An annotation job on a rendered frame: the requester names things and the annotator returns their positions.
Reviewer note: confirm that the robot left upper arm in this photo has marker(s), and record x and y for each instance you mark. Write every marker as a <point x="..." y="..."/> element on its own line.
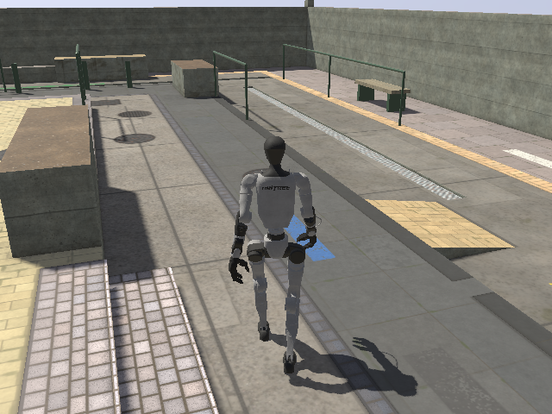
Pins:
<point x="248" y="183"/>

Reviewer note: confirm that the robot left hand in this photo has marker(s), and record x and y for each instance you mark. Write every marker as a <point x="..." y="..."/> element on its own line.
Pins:
<point x="232" y="268"/>

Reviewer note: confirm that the left robot forearm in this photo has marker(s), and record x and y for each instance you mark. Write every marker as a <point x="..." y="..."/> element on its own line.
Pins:
<point x="239" y="237"/>

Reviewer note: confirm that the robot left foot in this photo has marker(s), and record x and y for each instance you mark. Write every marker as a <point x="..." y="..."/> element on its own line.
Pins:
<point x="264" y="334"/>

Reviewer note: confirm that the robot right hand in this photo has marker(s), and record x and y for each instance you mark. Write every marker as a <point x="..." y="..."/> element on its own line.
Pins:
<point x="304" y="236"/>

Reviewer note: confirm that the humanoid robot torso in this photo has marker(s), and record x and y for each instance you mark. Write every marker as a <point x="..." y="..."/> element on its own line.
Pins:
<point x="276" y="199"/>

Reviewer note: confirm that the right robot forearm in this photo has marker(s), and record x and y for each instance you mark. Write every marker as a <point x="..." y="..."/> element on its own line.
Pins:
<point x="310" y="224"/>

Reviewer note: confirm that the robot right upper arm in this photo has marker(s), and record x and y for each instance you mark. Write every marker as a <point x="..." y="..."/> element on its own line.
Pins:
<point x="303" y="183"/>

